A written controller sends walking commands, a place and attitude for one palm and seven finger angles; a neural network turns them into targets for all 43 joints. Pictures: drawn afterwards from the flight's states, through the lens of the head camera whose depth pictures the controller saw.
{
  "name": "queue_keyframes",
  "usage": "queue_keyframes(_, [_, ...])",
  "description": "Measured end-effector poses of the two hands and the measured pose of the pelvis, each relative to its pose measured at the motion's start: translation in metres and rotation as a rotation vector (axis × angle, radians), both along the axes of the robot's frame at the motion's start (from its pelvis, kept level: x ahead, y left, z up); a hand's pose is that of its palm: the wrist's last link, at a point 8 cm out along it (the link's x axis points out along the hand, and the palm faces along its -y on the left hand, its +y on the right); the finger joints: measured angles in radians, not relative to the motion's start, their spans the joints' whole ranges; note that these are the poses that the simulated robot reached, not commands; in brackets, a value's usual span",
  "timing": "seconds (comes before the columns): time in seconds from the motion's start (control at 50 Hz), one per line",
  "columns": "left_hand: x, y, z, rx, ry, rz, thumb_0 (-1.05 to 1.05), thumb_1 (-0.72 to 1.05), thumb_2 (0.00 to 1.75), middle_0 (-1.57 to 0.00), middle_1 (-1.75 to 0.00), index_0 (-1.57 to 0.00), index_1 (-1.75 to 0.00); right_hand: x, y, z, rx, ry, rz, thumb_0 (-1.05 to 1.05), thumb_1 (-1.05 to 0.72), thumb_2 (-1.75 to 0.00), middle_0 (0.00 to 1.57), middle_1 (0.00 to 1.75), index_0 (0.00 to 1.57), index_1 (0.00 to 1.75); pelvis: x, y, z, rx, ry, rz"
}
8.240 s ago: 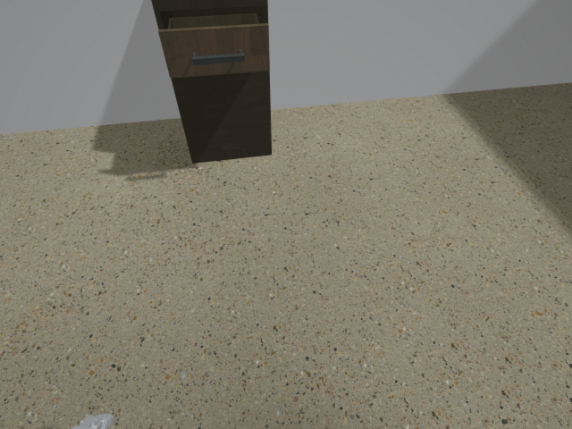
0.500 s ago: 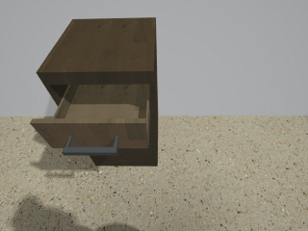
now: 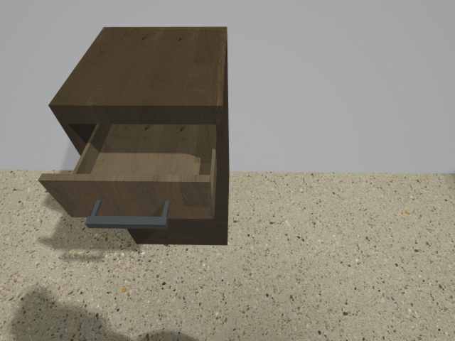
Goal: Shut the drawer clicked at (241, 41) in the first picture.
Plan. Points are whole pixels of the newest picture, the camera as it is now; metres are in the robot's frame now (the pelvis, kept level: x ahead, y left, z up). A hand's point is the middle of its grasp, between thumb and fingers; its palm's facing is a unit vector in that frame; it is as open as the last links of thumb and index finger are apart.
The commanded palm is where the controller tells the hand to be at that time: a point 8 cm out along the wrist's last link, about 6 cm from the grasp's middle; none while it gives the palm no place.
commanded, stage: come to a stop and stand still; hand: left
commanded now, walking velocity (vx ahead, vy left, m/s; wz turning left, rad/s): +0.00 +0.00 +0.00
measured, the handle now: (129, 213) +0.40 +0.26 -0.10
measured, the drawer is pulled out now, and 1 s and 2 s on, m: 0.19 0.19 0.19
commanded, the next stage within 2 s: look again from close up in 0.60 s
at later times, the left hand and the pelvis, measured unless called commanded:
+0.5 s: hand out of the picture +0.03 +0.24 -0.16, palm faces -0.02 -0.96 -0.26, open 7.4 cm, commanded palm none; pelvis -0.02 +0.03 +0.01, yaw -1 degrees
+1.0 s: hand out of the picture -0.04 +0.21 -0.17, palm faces -0.01 -0.99 -0.15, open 7.4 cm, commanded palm none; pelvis -0.03 +0.06 +0.01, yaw -2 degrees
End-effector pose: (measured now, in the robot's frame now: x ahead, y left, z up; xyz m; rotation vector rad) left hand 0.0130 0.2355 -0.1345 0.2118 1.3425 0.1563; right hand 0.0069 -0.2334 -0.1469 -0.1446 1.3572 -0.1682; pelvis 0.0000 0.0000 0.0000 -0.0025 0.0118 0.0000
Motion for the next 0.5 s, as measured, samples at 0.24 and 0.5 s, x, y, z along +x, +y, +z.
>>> queue_keyframes(0.24, [0.005, 0.028, 0.003, 0.011, -0.064, -0.001, 0.0, 0.91, 0.9, -0.21, -0.3, -0.2, -0.3, 0.036, -0.006, 0.017, -0.066, -0.128, 0.067, 0.0, -0.91, -0.9, 0.2, 0.3, 0.2, 0.3, -0.014, 0.017, 0.003, -0.002, -0.04, -0.004])
queue_keyframes(0.5, [0.01, 0.051, 0.009, 0.02, -0.086, -0.031, 0.0, 0.91, 0.9, -0.2, -0.3, -0.2, -0.3, 0.015, 0.022, 0.016, -0.033, -0.099, 0.066, 0.0, -0.91, -0.9, 0.2, 0.3, 0.2, 0.3, -0.024, 0.035, 0.007, 0.001, -0.05, -0.017])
